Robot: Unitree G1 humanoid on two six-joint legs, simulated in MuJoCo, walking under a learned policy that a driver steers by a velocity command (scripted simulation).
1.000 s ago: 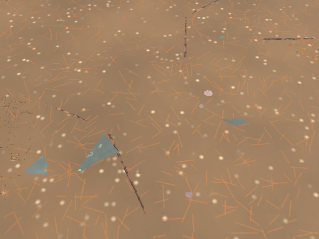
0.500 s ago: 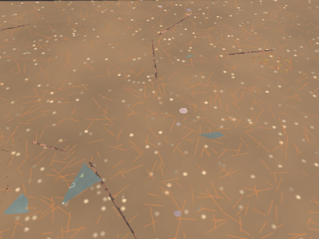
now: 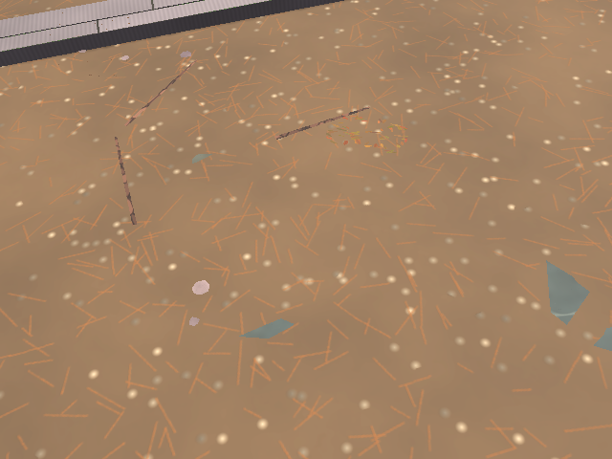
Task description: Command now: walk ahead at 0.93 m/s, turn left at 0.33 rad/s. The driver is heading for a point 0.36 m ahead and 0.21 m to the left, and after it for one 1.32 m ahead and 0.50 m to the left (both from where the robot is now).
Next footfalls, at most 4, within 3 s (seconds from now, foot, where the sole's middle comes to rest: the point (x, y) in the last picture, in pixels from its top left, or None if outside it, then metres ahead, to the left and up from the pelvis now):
0.28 left None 0.42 0.04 -0.76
0.66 right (358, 332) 0.79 -0.03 -0.76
1.04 left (267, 402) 0.61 0.18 -0.76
1.46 right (337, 315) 0.84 0.02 -0.76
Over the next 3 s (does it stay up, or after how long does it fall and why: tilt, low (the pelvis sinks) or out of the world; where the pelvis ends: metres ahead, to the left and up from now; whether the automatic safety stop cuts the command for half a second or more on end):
stays up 1.32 0.68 -0.01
